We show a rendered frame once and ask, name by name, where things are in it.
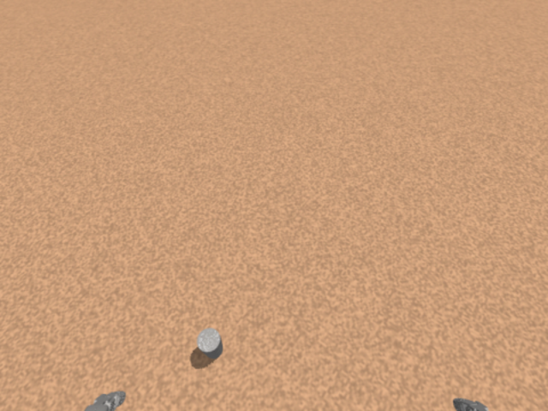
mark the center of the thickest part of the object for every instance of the left robot hand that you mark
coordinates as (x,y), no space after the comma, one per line
(107,402)

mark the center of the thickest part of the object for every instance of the cup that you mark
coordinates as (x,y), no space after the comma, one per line
(210,343)

